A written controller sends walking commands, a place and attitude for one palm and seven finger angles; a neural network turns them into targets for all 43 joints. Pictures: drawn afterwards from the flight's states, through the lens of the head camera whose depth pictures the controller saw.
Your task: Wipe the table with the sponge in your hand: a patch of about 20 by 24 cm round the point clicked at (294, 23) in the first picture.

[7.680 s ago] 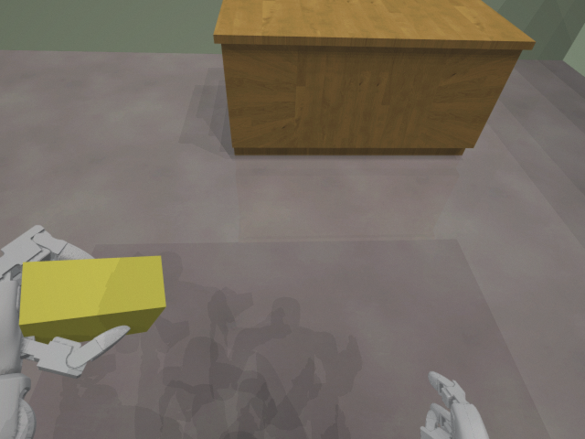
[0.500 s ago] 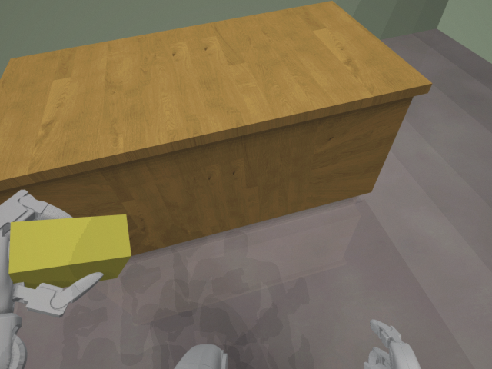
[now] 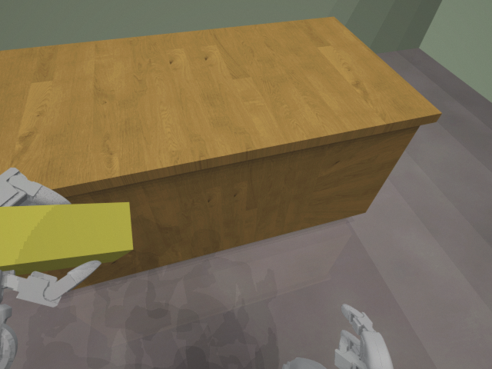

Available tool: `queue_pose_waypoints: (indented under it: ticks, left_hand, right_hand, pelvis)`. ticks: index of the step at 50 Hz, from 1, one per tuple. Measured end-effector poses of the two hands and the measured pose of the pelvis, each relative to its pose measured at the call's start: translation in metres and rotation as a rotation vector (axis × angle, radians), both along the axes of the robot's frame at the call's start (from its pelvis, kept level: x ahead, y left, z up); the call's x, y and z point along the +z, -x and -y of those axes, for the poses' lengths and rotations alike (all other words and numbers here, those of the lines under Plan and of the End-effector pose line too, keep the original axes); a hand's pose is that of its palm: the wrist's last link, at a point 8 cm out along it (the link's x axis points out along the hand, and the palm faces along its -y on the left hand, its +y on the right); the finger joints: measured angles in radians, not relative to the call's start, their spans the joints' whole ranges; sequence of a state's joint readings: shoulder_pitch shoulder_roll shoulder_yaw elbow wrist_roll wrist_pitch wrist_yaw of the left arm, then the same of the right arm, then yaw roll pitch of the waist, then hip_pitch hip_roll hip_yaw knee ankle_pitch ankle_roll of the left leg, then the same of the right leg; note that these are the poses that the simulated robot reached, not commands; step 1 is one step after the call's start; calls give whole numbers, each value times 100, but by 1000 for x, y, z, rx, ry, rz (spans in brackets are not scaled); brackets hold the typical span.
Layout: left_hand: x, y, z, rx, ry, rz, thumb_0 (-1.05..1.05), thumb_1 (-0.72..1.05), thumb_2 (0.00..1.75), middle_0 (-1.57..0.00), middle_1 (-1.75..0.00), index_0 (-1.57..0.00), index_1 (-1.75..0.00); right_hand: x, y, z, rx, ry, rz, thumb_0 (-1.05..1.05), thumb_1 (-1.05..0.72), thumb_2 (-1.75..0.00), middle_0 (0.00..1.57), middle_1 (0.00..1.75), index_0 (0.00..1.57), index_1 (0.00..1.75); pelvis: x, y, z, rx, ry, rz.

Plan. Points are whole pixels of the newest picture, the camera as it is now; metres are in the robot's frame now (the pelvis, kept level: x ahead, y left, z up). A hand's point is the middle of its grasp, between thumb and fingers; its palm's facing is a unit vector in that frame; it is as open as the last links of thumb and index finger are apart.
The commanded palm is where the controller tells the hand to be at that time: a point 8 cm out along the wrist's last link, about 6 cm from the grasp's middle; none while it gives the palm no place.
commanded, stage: take the last steps up to it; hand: left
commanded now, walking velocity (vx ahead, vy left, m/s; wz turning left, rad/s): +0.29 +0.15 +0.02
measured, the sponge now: (86, 238) +0.23 +0.21 +0.16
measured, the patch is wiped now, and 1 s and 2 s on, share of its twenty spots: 0.00 0.00 0.00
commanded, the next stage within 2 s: come to a stop and stand still in 0.64 s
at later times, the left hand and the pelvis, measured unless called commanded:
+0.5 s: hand (72, 173) +0.31 +0.25 +0.18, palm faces +0.32 -0.81 -0.50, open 9.9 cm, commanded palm +0.25 +0.31 +0.18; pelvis +0.10 +0.03 +0.01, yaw +1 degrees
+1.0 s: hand (58, 140) +0.36 +0.29 +0.18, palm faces +0.41 -0.78 -0.48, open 9.9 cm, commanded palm +0.31 +0.33 +0.18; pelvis +0.15 +0.05 +0.00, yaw -1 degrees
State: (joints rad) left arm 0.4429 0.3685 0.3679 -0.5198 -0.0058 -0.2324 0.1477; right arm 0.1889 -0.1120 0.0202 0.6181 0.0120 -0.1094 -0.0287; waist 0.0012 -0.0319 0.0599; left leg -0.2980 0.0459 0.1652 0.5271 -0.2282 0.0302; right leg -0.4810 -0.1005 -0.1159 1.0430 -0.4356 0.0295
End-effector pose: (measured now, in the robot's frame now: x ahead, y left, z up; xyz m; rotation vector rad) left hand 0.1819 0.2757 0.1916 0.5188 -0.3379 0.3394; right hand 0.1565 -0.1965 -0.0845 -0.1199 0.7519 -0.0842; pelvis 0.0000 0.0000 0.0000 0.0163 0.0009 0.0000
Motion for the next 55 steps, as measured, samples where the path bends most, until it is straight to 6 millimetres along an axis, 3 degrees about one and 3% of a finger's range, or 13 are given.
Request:
queue_pose_waypoints:
  ticks: [6, 10, 14, 17, 21, 24, 28, 34, 37, 41, 44, 48, 55]
  left_hand:
    - [24, -5, 16, -8, -117, 7, 0, -47, 101, -78, -135, -76, -136]
    - [18, -20, 7, 72, -116, -23, 0, -47, 101, -78, -135, -76, -136]
    - [-2, -41, -6, 133, -13, -97, 0, -47, 101, -78, -135, -76, -136]
    - [-13, -57, -4, 116, 23, -150, 0, -47, 101, -78, -135, -76, -136]
    - [-9, -76, 2, 22, 9, -151, 0, -47, 101, -78, -135, -76, -136]
    - [3, -88, -6, -35, -40, -100, 0, -47, 101, -78, -135, -76, -136]
    - [15, -107, -35, -61, -109, 25, 0, -47, 101, -78, -135, -76, -136]
    - [7, -138, -73, 8, -69, 43, 0, -47, 101, -78, -135, -76, -136]
    - [4, -142, -72, 8, -30, 4, 0, -47, 101, -78, -135, -76, -136]
    - [7, -139, -54, -32, -25, -27, 0, -47, 101, -78, -135, -76, -136]
    - [13, -137, -46, -33, -68, -34, 0, -47, 101, -78, -135, -76, -136]
    - [14, -139, -47, 24, -72, -50, 0, -47, 101, -78, -135, -76, -136]
    - [-8, -141, -52, 60, 32, -105, 0, -47, 101, -78, -135, -76, -136]
  right_hand:
    - [-17, -20, -8, 54, -41, -21, 1, -90, -90, 21, 30, 20, 30]
    - [-33, -37, 8, 59, -28, -69, 1, -90, -90, 21, 30, 20, 30]
    - [-24, -51, 32, 41, 24, -107, 1, -90, -90, 21, 30, 20, 30]
    - [-11, -62, 47, 23, 77, -108, 1, -90, -90, 20, 30, 20, 30]
    - [4, -79, 55, 1, 145, -95, 1, -90, -90, 20, 30, 20, 30]
    - [12, -93, 50, -21, 180, -77, 1, -90, -90, 20, 30, 20, 30]
    - [10, -115, 28, -65, 200, -20, 1, -90, -90, 20, 30, 20, 30]
    - [5, -134, -30, -51, 77, -3, 1, -90, -90, 20, 30, 20, 30]
    - [3, -139, -54, -20, 19, -1, 1, -90, -90, 20, 30, 20, 30]
    - [-4, -144, -71, 31, -21, -8, 1, -90, -90, 20, 30, 20, 30]
    - [-12, -148, -72, 58, -35, -18, 1, -90, -90, 21, 30, 20, 30]
    - [-17, -153, -59, 56, -33, -28, 1, -90, -90, 21, 30, 20, 30]
    - [4, -148, -19, -3, 70, 1, 1, -90, -90, 20, 30, 20, 30]
  pelvis:
    - [-2, -23, 5, 9, -9, -9]
    - [-6, -38, 8, 22, -8, -3]
    - [4, -55, 7, 21, -35, -7]
    - [11, -65, 3, 29, -44, -12]
    - [13, -79, -8, 32, -48, -13]
    - [11, -92, -21, 23, -40, -10]
    - [-7, -114, -47, -4, -6, -3]
    - [-4, -128, -60, -7, 4, -1]
    - [0, -135, -64, -12, 8, -9]
    - [1, -143, -64, -6, 4, -9]
    - [-3, -148, -58, -6, -11, 0]
    - [-2, -151, -52, -5, 15, 16]
    - [4, -140, -50, -11, -24, 22]
